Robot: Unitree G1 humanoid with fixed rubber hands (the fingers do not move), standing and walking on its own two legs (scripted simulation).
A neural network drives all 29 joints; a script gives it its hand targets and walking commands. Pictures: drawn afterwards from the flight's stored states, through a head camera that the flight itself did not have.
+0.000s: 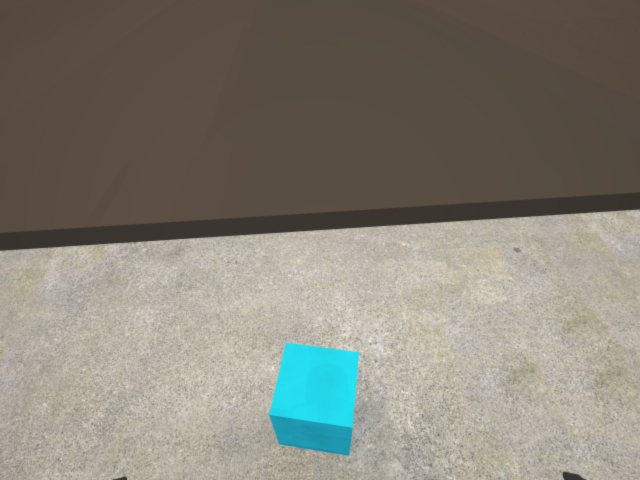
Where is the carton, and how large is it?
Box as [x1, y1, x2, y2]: [269, 343, 358, 455]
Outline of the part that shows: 286,343 269,413 278,442 280,444 348,455 352,427 358,352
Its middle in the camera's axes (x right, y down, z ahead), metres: +0.00 +0.48 +1.11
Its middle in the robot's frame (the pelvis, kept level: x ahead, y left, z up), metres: +0.47 +0.05 -0.66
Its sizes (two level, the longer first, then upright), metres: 0.210 0.200 0.250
